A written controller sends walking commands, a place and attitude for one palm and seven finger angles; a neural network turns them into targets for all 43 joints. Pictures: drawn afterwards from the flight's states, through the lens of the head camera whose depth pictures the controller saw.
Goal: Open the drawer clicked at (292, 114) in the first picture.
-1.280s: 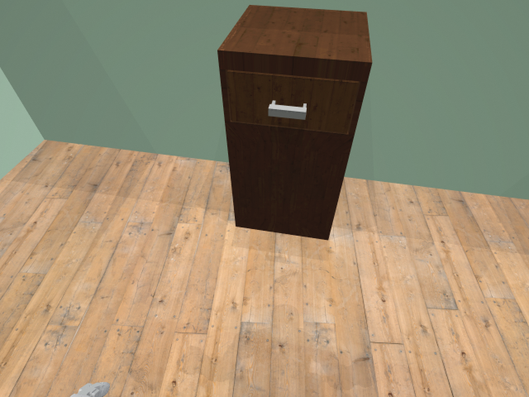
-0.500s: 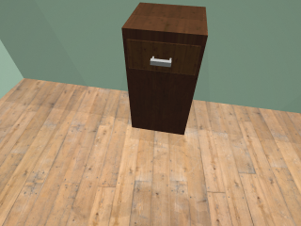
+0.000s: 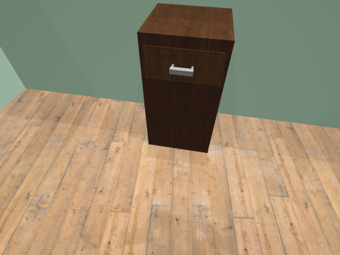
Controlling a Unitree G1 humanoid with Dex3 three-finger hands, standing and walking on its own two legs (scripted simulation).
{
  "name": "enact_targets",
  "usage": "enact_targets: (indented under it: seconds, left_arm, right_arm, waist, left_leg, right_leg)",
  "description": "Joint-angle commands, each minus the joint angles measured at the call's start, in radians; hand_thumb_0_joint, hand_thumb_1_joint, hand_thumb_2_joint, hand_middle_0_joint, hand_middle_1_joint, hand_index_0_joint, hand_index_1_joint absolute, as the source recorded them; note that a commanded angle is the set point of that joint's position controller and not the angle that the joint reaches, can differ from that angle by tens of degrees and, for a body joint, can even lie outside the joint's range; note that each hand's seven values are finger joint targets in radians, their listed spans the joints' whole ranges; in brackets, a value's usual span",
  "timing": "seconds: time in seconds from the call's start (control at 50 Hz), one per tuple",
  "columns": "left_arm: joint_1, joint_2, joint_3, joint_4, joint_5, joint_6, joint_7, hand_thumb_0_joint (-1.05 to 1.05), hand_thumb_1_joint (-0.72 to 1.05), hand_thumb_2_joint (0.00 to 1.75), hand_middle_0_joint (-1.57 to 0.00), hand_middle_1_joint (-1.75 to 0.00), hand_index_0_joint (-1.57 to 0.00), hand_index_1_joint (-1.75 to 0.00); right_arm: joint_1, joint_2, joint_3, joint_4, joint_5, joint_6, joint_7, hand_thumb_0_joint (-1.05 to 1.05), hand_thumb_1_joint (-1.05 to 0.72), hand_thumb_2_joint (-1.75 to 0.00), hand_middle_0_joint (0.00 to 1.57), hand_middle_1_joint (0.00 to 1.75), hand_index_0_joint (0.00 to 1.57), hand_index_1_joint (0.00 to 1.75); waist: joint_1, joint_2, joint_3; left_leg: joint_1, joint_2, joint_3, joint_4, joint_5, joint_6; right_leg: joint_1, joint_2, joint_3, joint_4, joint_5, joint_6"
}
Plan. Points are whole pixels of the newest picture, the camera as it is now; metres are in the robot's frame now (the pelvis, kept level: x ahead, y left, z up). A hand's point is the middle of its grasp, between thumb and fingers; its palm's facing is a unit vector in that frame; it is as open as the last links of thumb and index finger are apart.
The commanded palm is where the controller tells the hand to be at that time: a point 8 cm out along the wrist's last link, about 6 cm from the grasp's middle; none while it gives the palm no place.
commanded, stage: look at it before walking up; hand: left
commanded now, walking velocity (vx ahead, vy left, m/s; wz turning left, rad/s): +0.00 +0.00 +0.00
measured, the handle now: (181, 69) +0.97 +0.00 -0.08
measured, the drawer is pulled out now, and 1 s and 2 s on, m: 0.00 0.00 0.00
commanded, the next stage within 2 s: turn to face it in 0.16 s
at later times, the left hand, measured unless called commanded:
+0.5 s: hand out of the picture +0.08 +0.24 -0.16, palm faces -0.04 -0.94 -0.34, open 7.4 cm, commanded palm none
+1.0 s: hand out of the picture +0.04 +0.13 -0.18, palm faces -0.05 -0.98 -0.17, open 7.4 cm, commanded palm none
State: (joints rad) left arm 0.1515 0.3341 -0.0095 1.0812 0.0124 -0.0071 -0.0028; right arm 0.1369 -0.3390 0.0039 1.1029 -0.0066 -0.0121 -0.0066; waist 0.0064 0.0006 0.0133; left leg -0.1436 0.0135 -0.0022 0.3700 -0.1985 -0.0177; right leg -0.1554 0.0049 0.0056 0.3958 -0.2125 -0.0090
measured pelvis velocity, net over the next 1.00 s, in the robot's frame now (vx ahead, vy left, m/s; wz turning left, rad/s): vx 0.08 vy -0.04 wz -0.13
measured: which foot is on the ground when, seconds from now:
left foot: down 0.00-0.82, up 0.84-1.00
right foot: down 0.00-1.00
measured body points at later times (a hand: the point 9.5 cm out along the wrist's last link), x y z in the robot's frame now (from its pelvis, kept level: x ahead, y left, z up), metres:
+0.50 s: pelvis +0.00 +0.00 +0.00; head +0.00 +0.00 +0.45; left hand +0.08 +0.29 -0.13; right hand +0.07 -0.30 -0.14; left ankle +0.00 +0.13 -0.75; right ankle +0.00 -0.11 -0.75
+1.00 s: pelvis +0.08 -0.04 -0.01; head +0.07 -0.05 +0.44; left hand +0.04 +0.18 -0.16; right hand +0.05 -0.29 -0.16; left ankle +0.09 +0.08 -0.67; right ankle +0.02 -0.12 -0.75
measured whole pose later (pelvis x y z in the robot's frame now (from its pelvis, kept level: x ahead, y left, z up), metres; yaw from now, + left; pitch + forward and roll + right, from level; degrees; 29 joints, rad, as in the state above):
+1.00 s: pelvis +0.08 -0.04 -0.01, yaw -8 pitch -1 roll +0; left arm 0.45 0.14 0.02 1.10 0.02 -0.05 0.01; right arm 0.30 -0.20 -0.05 1.10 -0.02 0.01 0.00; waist 0.02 0.00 -0.01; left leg -0.49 0.09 0.08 1.09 -0.35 -0.01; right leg -0.12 0.04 -0.05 0.43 -0.31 -0.07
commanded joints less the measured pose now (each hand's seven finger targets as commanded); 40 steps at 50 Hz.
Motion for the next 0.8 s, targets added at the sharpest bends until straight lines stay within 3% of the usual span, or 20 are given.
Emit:
enact_targets:
  seconds: [0.0,0.22,0.34,0.5,0.54,0.58,0.62,0.64,0.66,0.7,0.72,0.74,0.76,0.78]
  left_arm:
    - [-0.038,0.211,0.046,-0.061,-0.001,-0.022,0.014,0.00,0.90,0.90,-0.20,-0.30,-0.20,-0.30]
    - [-0.032,0.211,0.045,-0.056,-0.002,-0.024,0.015,0.00,0.90,0.90,-0.20,-0.30,-0.20,-0.30]
    - [-0.037,0.215,0.050,-0.065,0.000,-0.019,0.013,0.00,0.90,0.90,-0.20,-0.30,-0.20,-0.30]
    - [0.014,0.142,0.044,-0.076,0.002,0.006,0.016,0.00,0.90,0.90,-0.20,-0.30,-0.20,-0.30]
    - [0.047,0.099,0.040,-0.071,0.004,0.016,0.009,0.00,0.90,0.90,-0.20,-0.30,-0.20,-0.30]
    - [0.065,0.084,0.045,-0.081,0.009,0.024,-0.003,0.00,0.90,0.90,-0.20,-0.30,-0.20,-0.30]
    - [0.084,0.069,0.053,-0.099,0.013,0.023,-0.012,0.00,0.90,0.90,-0.20,-0.30,-0.20,-0.30]
    - [0.092,0.050,0.056,-0.107,0.014,0.021,-0.017,0.00,0.90,0.90,-0.20,-0.30,-0.20,-0.30]
    - [0.087,0.027,0.059,-0.118,0.015,0.019,-0.022,0.00,0.90,0.90,-0.20,-0.30,-0.20,-0.30]
    - [0.069,0.008,0.062,-0.136,0.016,0.010,-0.031,0.00,0.90,0.90,-0.20,-0.30,-0.20,-0.30]
    - [0.092,-0.011,0.066,-0.134,0.014,0.002,-0.033,0.00,0.90,0.90,-0.20,-0.30,-0.20,-0.30]
    - [0.147,-0.027,0.067,-0.113,0.014,-0.003,-0.034,0.00,0.90,0.90,-0.20,-0.30,-0.20,-0.30]
    - [0.244,-0.031,0.070,-0.077,0.015,-0.012,-0.031,0.00,0.90,0.90,-0.20,-0.30,-0.20,-0.30]
    - [0.344,0.023,0.082,-0.039,0.020,-0.028,-0.019,0.00,0.90,0.90,-0.20,-0.30,-0.20,-0.30]
  right_arm:
    - [-0.044,-0.199,-0.039,-0.065,-0.002,-0.025,-0.009,0.00,-0.90,-0.90,0.20,0.30,0.20,0.30]
    - [-0.046,-0.200,-0.037,-0.059,-0.001,-0.026,-0.010,0.00,-0.90,-0.90,0.20,0.30,0.20,0.30]
    - [-0.040,-0.203,-0.042,-0.060,-0.002,-0.025,-0.014,0.00,-0.90,-0.90,0.20,0.30,0.20,0.30]
    - [0.012,-0.120,-0.036,-0.073,-0.003,-0.008,-0.018,0.00,-0.90,-0.90,0.20,0.30,0.20,0.30]
    - [0.040,-0.086,-0.032,-0.068,-0.011,-0.002,-0.013,0.00,-0.90,-0.90,0.20,0.30,0.20,0.30]
    - [0.055,-0.099,-0.043,-0.072,-0.017,0.005,-0.008,0.00,-0.90,-0.90,0.20,0.30,0.20,0.30]
    - [0.080,-0.128,-0.059,-0.078,-0.019,0.006,-0.007,0.00,-0.90,-0.90,0.20,0.30,0.20,0.30]
    - [0.096,-0.146,-0.071,-0.082,-0.019,0.003,-0.008,0.00,-0.90,-0.90,0.20,0.30,0.20,0.30]
    - [0.106,-0.159,-0.080,-0.084,-0.017,-0.003,-0.010,0.00,-0.90,-0.90,0.20,0.30,0.20,0.30]
    - [0.132,-0.142,-0.085,-0.081,-0.019,-0.017,-0.011,0.00,-0.90,-0.90,0.20,0.30,0.20,0.30]
    - [0.128,-0.128,-0.085,-0.081,-0.021,-0.019,-0.012,0.00,-0.90,-0.90,0.20,0.30,0.20,0.30]
    - [0.111,-0.111,-0.083,-0.081,-0.021,-0.020,-0.012,0.00,-0.90,-0.90,0.20,0.30,0.20,0.30]
    - [0.103,-0.083,-0.075,-0.078,-0.021,-0.018,-0.011,0.00,-0.90,-0.90,0.20,0.30,0.20,0.30]
    - [0.104,-0.017,-0.064,-0.091,-0.013,-0.019,-0.008,0.00,-0.90,-0.90,0.20,0.30,0.20,0.30]
  waist:
    - [-0.006,0.003,-0.040]
    - [-0.005,0.003,-0.056]
    - [-0.006,0.000,-0.031]
    - [-0.011,-0.010,-0.036]
    - [-0.009,-0.022,-0.024]
    - [-0.009,0.015,0.040]
    - [-0.015,0.077,0.075]
    - [-0.018,0.127,0.097]
    - [-0.021,0.158,0.105]
    - [-0.027,0.155,0.109]
    - [-0.014,0.139,0.103]
    - [0.013,0.134,0.091]
    - [0.053,0.063,0.064]
    - [0.086,-0.136,0.039]
  left_leg:
    - [0.017,0.105,-0.096,-0.060,0.114,0.041]
    - [0.034,0.109,-0.090,-0.059,0.153,0.039]
    - [0.035,0.115,-0.070,-0.047,0.131,0.037]
    - [0.021,0.117,-0.028,0.008,0.090,0.023]
    - [0.006,0.123,-0.030,-0.004,-0.107,0.025]
    - [-0.029,0.148,-0.073,-0.061,-0.354,0.047]
    - [-0.036,0.212,-0.158,-0.120,-0.501,0.092]
    - [-0.043,0.273,-0.221,-0.163,-0.538,0.129]
    - [-0.049,0.336,-0.260,-0.193,-0.518,0.166]
    - [-0.007,0.356,-0.240,-0.173,-0.369,0.187]
    - [-0.029,0.343,-0.186,-0.137,-0.302,0.173]
    - [-0.089,0.305,-0.108,-0.069,-0.256,0.141]
    - [-0.166,0.234,-0.029,0.080,-0.237,0.098]
    - [-0.340,0.118,0.091,0.352,-0.278,0.039]
  right_leg:
    - [-0.007,-0.115,0.120,-0.082,0.114,-0.027]
    - [0.015,-0.118,0.112,-0.080,0.169,-0.025]
    - [-0.011,-0.111,0.134,-0.072,0.189,-0.031]
    - [-0.057,-0.100,0.165,-0.022,0.203,-0.025]
    - [-0.082,-0.075,0.162,-0.023,-0.034,-0.021]
    - [-0.167,-0.035,0.147,-0.001,-0.287,-0.024]
    - [-0.246,0.010,0.099,0.111,-0.325,-0.020]
    - [-0.276,0.033,0.040,0.227,-0.266,-0.015]
    - [-0.292,0.021,-0.003,0.324,-0.218,-0.011]
    - [-0.336,-0.025,0.001,0.342,-0.241,-0.011]
    - [-0.282,-0.037,-0.012,0.293,-0.244,-0.011]
    - [-0.166,-0.033,-0.038,0.204,-0.198,-0.011]
    - [-0.009,-0.008,-0.056,0.081,-0.122,-0.016]
    - [0.149,-0.124,0.162,-0.062,-0.191,-0.062]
